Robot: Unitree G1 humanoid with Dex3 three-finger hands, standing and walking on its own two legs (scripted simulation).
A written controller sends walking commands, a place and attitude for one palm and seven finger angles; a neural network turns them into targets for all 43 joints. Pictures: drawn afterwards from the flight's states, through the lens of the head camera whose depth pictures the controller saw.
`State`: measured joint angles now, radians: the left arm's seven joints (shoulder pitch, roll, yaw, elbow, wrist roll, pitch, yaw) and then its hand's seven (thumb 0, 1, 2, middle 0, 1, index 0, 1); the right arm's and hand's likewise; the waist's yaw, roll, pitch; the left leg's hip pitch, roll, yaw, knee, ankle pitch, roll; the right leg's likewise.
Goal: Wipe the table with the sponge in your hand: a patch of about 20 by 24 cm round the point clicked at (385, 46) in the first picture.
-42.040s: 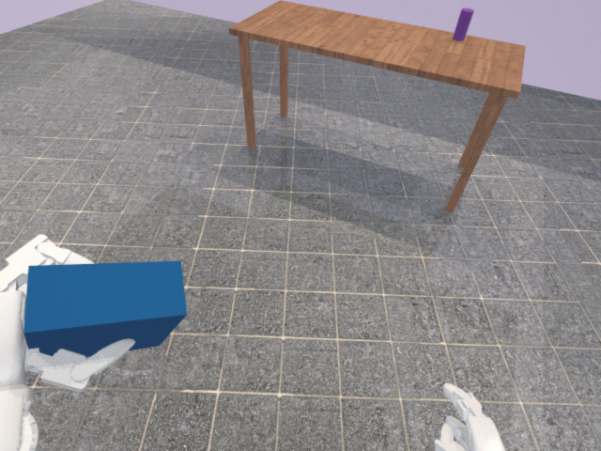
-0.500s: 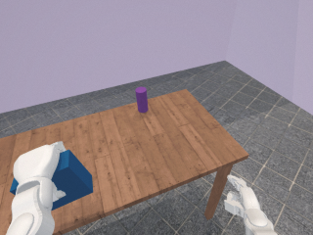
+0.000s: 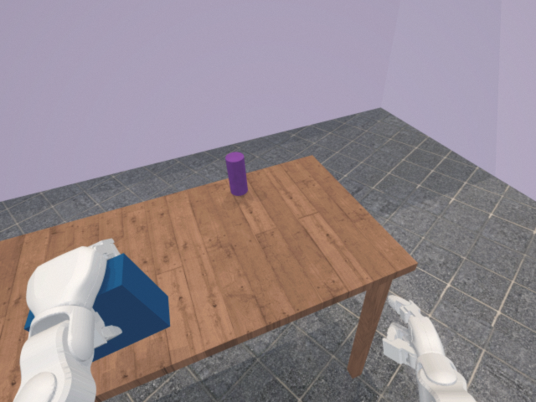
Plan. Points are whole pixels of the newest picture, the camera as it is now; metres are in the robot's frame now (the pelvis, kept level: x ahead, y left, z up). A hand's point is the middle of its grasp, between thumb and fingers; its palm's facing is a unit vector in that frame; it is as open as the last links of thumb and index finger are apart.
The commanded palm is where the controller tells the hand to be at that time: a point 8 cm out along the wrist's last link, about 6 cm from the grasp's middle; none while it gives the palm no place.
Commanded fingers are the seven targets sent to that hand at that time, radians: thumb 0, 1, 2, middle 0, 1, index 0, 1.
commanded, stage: bring the sponge back beside the body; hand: left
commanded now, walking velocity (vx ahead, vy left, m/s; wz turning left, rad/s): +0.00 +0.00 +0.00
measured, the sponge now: (114, 316) +0.19 +0.28 +0.05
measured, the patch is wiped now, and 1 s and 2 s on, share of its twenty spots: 1.00 1.00 1.00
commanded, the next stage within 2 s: step back with the hand held close in 0.38 s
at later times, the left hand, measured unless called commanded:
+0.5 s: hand (96, 302) +0.18 +0.28 +0.10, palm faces +0.14 -0.19 -0.97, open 9.9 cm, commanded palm +0.15 +0.28 +0.17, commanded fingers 0.00 0.10 1.30 -1.20 -1.60 -1.20 -1.60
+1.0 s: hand (80, 292) +0.18 +0.28 +0.14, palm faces +0.37 -0.83 -0.42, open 9.9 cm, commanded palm +0.12 +0.31 +0.17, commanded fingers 0.00 0.10 1.30 -1.20 -1.60 -1.20 -1.60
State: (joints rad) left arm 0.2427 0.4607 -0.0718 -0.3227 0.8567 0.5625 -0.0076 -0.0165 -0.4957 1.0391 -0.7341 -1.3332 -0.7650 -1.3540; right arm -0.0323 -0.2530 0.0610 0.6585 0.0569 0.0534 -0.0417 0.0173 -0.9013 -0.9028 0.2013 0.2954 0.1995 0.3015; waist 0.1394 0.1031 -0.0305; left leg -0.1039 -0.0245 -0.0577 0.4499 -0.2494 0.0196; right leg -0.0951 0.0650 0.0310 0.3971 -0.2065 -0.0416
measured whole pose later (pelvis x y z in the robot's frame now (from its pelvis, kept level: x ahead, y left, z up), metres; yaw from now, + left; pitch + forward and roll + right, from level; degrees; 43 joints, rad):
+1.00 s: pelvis -0.03 +0.02 -0.02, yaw +1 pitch +2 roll -2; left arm 0.51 0.42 0.36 -0.56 -0.03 -0.06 0.12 -0.02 -0.50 1.04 -0.73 -1.34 -0.76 -1.36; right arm 0.26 -0.24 0.01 0.58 0.02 0.00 -0.08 0.02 -0.90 -0.90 0.20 0.30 0.20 0.30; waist -0.02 -0.02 -0.04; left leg -0.41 -0.05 -0.07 0.65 -0.28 0.05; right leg -0.38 0.05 0.01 0.57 -0.23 0.00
